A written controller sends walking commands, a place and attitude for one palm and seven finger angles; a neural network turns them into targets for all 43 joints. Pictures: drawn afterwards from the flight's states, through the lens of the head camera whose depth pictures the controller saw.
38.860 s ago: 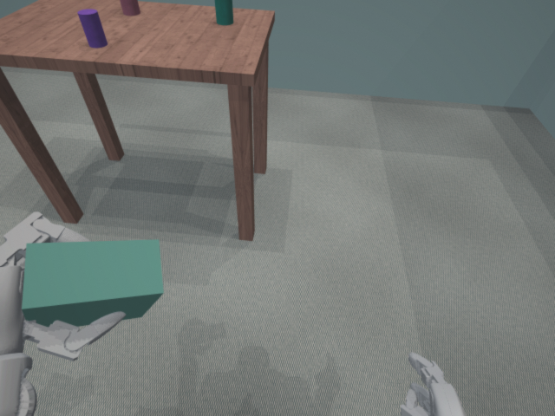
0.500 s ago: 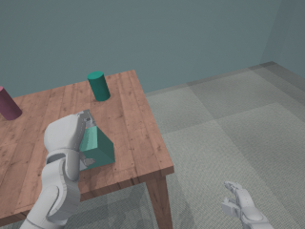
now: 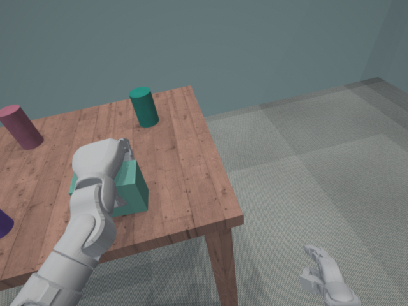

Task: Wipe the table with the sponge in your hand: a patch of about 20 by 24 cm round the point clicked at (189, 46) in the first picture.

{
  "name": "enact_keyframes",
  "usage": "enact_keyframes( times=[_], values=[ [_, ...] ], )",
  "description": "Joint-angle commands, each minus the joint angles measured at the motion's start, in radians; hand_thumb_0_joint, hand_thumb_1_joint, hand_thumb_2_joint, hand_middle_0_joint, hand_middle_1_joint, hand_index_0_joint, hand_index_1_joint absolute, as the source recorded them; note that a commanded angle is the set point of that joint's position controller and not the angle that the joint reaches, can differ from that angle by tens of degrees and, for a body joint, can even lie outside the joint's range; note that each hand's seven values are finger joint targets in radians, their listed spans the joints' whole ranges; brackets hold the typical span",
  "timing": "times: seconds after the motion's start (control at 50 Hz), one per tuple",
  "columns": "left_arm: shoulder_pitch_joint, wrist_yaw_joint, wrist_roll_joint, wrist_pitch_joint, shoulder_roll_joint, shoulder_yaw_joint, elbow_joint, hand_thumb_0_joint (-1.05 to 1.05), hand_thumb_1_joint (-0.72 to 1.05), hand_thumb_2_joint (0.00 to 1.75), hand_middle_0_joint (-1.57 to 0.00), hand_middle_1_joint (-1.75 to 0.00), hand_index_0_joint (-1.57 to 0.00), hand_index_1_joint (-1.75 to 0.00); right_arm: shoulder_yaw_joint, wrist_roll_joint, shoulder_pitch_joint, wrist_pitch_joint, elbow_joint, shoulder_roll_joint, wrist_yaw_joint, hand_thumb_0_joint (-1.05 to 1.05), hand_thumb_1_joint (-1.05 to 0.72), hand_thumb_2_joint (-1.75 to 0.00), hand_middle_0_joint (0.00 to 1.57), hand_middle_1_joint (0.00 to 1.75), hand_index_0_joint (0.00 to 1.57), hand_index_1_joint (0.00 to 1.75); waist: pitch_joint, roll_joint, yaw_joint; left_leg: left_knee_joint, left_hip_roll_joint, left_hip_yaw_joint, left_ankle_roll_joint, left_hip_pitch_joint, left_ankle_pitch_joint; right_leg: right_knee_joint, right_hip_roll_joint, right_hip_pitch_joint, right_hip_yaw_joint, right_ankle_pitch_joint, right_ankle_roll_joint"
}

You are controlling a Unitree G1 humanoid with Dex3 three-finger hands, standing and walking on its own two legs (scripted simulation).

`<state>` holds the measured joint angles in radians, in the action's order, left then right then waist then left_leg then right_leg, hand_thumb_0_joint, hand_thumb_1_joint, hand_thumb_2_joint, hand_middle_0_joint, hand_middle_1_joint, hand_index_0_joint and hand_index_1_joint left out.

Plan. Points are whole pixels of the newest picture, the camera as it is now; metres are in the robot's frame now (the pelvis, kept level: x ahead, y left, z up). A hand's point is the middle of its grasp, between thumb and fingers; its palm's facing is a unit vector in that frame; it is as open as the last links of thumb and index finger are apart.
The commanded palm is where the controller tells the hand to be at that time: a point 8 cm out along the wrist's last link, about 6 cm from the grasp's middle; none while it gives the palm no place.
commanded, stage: wipe forward along the middle lane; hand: left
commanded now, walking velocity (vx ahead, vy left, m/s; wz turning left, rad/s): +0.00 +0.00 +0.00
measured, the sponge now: (116, 196) +0.30 +0.24 +0.08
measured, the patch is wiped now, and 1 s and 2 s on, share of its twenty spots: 0.90 0.90 0.90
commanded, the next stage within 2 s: slide back across to the first lane in 1.28 s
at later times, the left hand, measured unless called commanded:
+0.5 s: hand (116, 161) +0.35 +0.24 +0.13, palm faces +0.03 -0.02 -1.00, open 10.1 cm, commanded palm +0.33 +0.25 +0.16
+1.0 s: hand (117, 143) +0.41 +0.26 +0.14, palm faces -0.05 +0.02 -1.00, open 10.1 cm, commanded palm +0.38 +0.27 +0.16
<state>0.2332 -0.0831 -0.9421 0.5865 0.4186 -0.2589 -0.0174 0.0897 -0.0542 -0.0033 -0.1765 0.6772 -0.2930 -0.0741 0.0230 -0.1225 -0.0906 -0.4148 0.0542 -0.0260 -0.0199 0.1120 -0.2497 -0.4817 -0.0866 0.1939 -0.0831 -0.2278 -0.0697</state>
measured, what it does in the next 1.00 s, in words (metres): stands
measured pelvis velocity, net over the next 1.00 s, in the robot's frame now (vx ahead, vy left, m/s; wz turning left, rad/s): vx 0.00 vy -0.01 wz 0.02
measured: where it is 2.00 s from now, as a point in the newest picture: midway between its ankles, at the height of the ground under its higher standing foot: outside the picture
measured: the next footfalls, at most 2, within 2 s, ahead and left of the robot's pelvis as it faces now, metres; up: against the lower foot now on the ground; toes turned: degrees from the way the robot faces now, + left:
none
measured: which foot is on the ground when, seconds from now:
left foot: down 0.00-1.00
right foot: down 0.00-1.00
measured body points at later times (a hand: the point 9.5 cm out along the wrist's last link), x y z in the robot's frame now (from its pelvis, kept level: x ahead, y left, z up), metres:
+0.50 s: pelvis +0.00 -0.01 +0.00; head -0.02 -0.05 +0.45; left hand +0.34 +0.23 +0.19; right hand +0.21 -0.23 -0.11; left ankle -0.01 +0.11 -0.74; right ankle +0.02 -0.07 -0.74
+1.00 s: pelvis +0.00 -0.01 +0.00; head +0.01 -0.05 +0.44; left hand +0.40 +0.25 +0.19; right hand +0.15 -0.27 -0.14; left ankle -0.01 +0.11 -0.74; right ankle +0.02 -0.07 -0.74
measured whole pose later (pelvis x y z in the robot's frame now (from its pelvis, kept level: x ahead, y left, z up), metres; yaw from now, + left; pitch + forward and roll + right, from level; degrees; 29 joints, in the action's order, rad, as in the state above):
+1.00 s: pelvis +0.00 -0.01 +0.00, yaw +1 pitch +3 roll +1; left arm 0.70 -0.05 -0.97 0.25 0.50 -0.15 0.70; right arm 0.04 -0.06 0.15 -0.15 0.73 -0.30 -0.12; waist 0.07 -0.08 -0.02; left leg -0.49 0.04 -0.05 0.00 0.28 -0.27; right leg -0.51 -0.10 0.34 -0.05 -0.23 -0.09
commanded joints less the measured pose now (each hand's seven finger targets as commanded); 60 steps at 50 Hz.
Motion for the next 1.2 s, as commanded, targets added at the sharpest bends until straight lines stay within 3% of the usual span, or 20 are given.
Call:
enact_keyframes(
  times=[0.0, 0.02, 0.06, 0.12, 0.22, 0.24, 0.32, 0.34, 0.42, 0.44, 0.56, 0.76, 0.82, 0.88, 0.92, 0.98, 1.02, 1.08, 1.12, 1.18],
  values=[
    [0.212, 0.039, -0.044, -0.044, 0.168, 0.107, 0.006, 0.0, 0.1, 1.3, -1.2, -1.6, -1.2, -1.6, -0.035, 0.001, -0.212, 0.071, -0.171, -0.079, -0.007, 0.0, -0.9, -0.9, 0.2, 0.3, 0.2, 0.3, 0.141, 0.205, -0.009, 0.049, 0.016, 0.018, -0.021, 0.102, 0.121, 0.095, 0.048, -0.147, -0.07, 0.045, 0.014],
    [0.204, 0.043, -0.045, -0.05, 0.211, 0.153, 0.021, 0.0, 0.1, 1.3, -1.2, -1.6, -1.2, -1.6, -0.036, 0.004, -0.207, 0.071, -0.166, -0.086, -0.006, 0.0, -0.9, -0.9, 0.2, 0.3, 0.2, 0.3, 0.151, 0.195, -0.016, 0.049, 0.015, 0.011, -0.018, 0.106, 0.11, 0.098, 0.043, -0.146, -0.09, 0.037, 0.009],
    [0.222, 0.043, -0.033, -0.07, 0.162, 0.114, 0.024, 0.0, 0.1, 1.3, -1.2, -1.6, -1.2, -1.6, -0.037, 0.002, -0.199, 0.077, -0.169, -0.08, -0.005, 0.0, -0.9, -0.9, 0.2, 0.3, 0.2, 0.3, 0.135, 0.216, -0.006, 0.051, 0.015, 0.016, -0.018, 0.113, 0.113, 0.094, 0.048, -0.143, -0.068, 0.055, 0.014],
    [0.246, 0.052, -0.046, -0.075, 0.198, 0.147, 0.058, 0.0, 0.1, 1.3, -1.2, -1.6, -1.2, -1.6, -0.041, 0.004, -0.194, 0.076, -0.161, -0.091, -0.008, 0.0, -0.9, -0.9, 0.2, 0.3, 0.2, 0.3, 0.114, 0.203, -0.005, 0.049, 0.013, 0.013, -0.015, 0.114, 0.096, 0.105, 0.042, -0.11, -0.081, 0.025, 0.008],
    [0.327, 0.063, -0.071, -0.078, 0.178, 0.117, 0.114, 0.0, 0.1, 1.3, -1.2, -1.6, -1.2, -1.6, -0.044, 0.001, -0.18, 0.076, -0.149, -0.093, -0.011, 0.0, -0.9, -0.9, 0.2, 0.3, 0.2, 0.3, 0.104, 0.172, 0.004, 0.051, 0.014, 0.015, -0.013, 0.119, 0.087, 0.109, 0.04, -0.08, -0.067, 0.009, 0.002],
    [0.354, 0.061, -0.068, -0.08, 0.132, 0.07, 0.14, 0.0, 0.1, 1.3, -1.2, -1.6, -1.2, -1.6, -0.041, -0.002, -0.172, 0.076, -0.146, -0.087, -0.012, 0.0, -0.9, -0.9, 0.2, 0.3, 0.2, 0.3, 0.093, 0.194, 0.021, 0.051, 0.012, 0.021, -0.015, 0.124, 0.076, 0.108, 0.045, -0.072, -0.045, -0.004, 0.008],
    [0.414, 0.061, -0.075, -0.085, 0.206, 0.116, 0.249, 0.0, 0.1, 1.3, -1.2, -1.6, -1.2, -1.6, -0.044, -0.002, -0.154, 0.075, -0.129, -0.102, -0.025, 0.0, -0.9, -0.9, 0.2, 0.3, 0.2, 0.3, 0.103, 0.2, 0.02, 0.049, 0.014, 0.02, -0.013, 0.149, 0.028, 0.122, 0.045, -0.061, -0.067, -0.064, 0.01],
    [0.436, 0.057, -0.071, -0.09, 0.161, 0.071, 0.279, 0.0, 0.1, 1.3, -1.2, -1.6, -1.2, -1.6, -0.042, -0.007, -0.149, 0.076, -0.131, -0.095, -0.027, 0.0, -0.9, -0.9, 0.2, 0.3, 0.2, 0.3, 0.089, 0.22, 0.033, 0.05, 0.012, 0.026, -0.012, 0.159, 0.012, 0.122, 0.053, -0.051, -0.045, -0.086, 0.016],
    [0.467, 0.056, -0.071, -0.119, 0.218, 0.116, 0.365, 0.0, 0.1, 1.3, -1.2, -1.6, -1.2, -1.6, -0.046, -0.005, -0.126, 0.076, -0.122, -0.106, -0.037, 0.0, -0.9, -0.9, 0.2, 0.3, 0.2, 0.3, 0.121, 0.201, 0.027, 0.039, 0.013, 0.025, -0.01, 0.176, 0.011, 0.114, 0.052, -0.059, -0.062, -0.065, 0.014],
    [0.502, 0.052, -0.072, -0.129, 0.173, 0.069, 0.394, 0.0, 0.1, 1.3, -1.2, -1.6, -1.2, -1.6, -0.044, -0.008, -0.112, 0.077, -0.121, -0.102, -0.039, 0.0, -0.9, -0.9, 0.2, 0.3, 0.2, 0.3, 0.112, 0.212, 0.044, 0.037, 0.011, 0.03, -0.01, 0.183, 0.01, 0.109, 0.057, -0.049, -0.041, -0.061, 0.018],
    [0.601, 0.048, -0.077, -0.185, 0.198, 0.078, 0.483, 0.0, 0.1, 1.3, -1.2, -1.6, -1.2, -1.6, -0.055, -0.008, -0.076, 0.077, -0.116, -0.107, -0.05, 0.0, -0.9, -0.9, 0.2, 0.3, 0.2, 0.3, 0.12, 0.201, 0.052, 0.026, 0.011, 0.033, -0.014, 0.207, -0.021, 0.115, 0.065, -0.028, -0.042, -0.094, 0.021],
    [0.644, 0.067, -0.069, -0.275, 0.281, 0.15, 0.603, 0.0, 0.1, 1.3, -1.2, -1.6, -1.2, -1.6, -0.073, -0.006, -0.01, 0.074, -0.099, -0.117, -0.057, 0.0, -0.9, -0.9, 0.2, 0.3, 0.2, 0.3, 0.157, 0.252, 0.056, -0.002, 0.01, 0.031, -0.02, 0.257, -0.01, 0.102, 0.075, -0.056, -0.066, -0.042, 0.029],
    [0.696, 0.073, -0.077, -0.29, 0.322, 0.17, 0.625, 0.0, 0.1, 1.3, -1.2, -1.6, -1.2, -1.6, -0.077, -0.005, 0.0, 0.068, -0.091, -0.124, -0.059, 0.0, -0.9, -0.9, 0.2, 0.3, 0.2, 0.3, 0.157, 0.207, 0.059, -0.004, 0.011, 0.027, -0.019, 0.271, -0.015, 0.107, 0.078, -0.052, -0.083, -0.044, 0.024],
    [0.712, 0.078, -0.082, -0.308, 0.299, 0.145, 0.666, 0.0, 0.1, 1.3, -1.2, -1.6, -1.2, -1.6, -0.079, -0.007, 0.021, 0.069, -0.082, -0.118, -0.06, 0.0, -0.9, -0.9, 0.2, 0.3, 0.2, 0.3, 0.161, 0.218, 0.069, -0.014, 0.011, 0.033, -0.022, 0.279, -0.012, 0.106, 0.083, -0.047, -0.076, -0.039, 0.03],
    [0.734, 0.082, -0.094, -0.315, 0.37, 0.195, 0.69, 0.0, 0.1, 1.3, -1.2, -1.6, -1.2, -1.6, -0.085, -0.005, 0.032, 0.061, -0.074, -0.129, -0.06, 0.0, -0.9, -0.9, 0.2, 0.3, 0.2, 0.3, 0.186, 0.201, 0.065, -0.015, 0.013, 0.027, -0.019, 0.289, -0.009, 0.101, 0.08, -0.059, -0.089, -0.029, 0.024],
    [0.746, 0.078, -0.086, -0.33, 0.303, 0.144, 0.715, 0.0, 0.1, 1.3, -1.2, -1.6, -1.2, -1.6, -0.086, -0.01, 0.048, 0.062, -0.074, -0.121, -0.057, 0.0, -0.9, -0.9, 0.2, 0.3, 0.2, 0.3, 0.185, 0.213, 0.077, -0.018, 0.009, 0.031, -0.024, 0.283, 0.014, 0.093, 0.079, -0.054, -0.063, 0.028, 0.029],
    [0.733, 0.079, -0.085, -0.338, 0.367, 0.2, 0.714, 0.0, 0.1, 1.3, -1.2, -1.6, -1.2, -1.6, -0.089, -0.008, 0.048, 0.056, -0.078, -0.128, -0.058, 0.0, -0.9, -0.9, 0.2, 0.3, 0.2, 0.3, 0.236, 0.2, 0.059, -0.021, 0.011, 0.025, -0.023, 0.288, 0.032, 0.077, 0.08, -0.093, -0.076, 0.071, 0.024],
    [0.74, 0.078, -0.075, -0.352, 0.324, 0.165, 0.732, 0.0, 0.1, 1.3, -1.2, -1.6, -1.2, -1.6, -0.09, -0.013, 0.064, 0.058, -0.075, -0.123, -0.056, 0.0, -0.9, -0.9, 0.2, 0.3, 0.2, 0.3, 0.222, 0.233, 0.078, -0.028, 0.008, 0.034, -0.028, 0.287, 0.046, 0.073, 0.084, -0.09, -0.06, 0.128, 0.037],
    [0.752, 0.08, -0.079, -0.363, 0.392, 0.22, 0.74, 0.0, 0.1, 1.3, -1.2, -1.6, -1.2, -1.6, -0.093, -0.009, 0.07, 0.053, -0.071, -0.132, -0.057, 0.0, -0.9, -0.9, 0.2, 0.3, 0.2, 0.3, 0.24, 0.226, 0.067, -0.029, 0.009, 0.029, -0.026, 0.299, 0.052, 0.067, 0.085, -0.109, -0.077, 0.154, 0.032],
    [0.753, 0.085, -0.086, -0.378, 0.366, 0.194, 0.76, 0.0, 0.1, 1.3, -1.2, -1.6, -1.2, -1.6, -0.091, -0.013, 0.081, 0.051, -0.069, -0.129, -0.056, 0.0, -0.9, -0.9, 0.2, 0.3, 0.2, 0.3, 0.223, 0.235, 0.083, -0.032, 0.01, 0.036, -0.027, 0.302, 0.057, 0.06, 0.082, -0.091, -0.059, 0.177, 0.038]
  ],
)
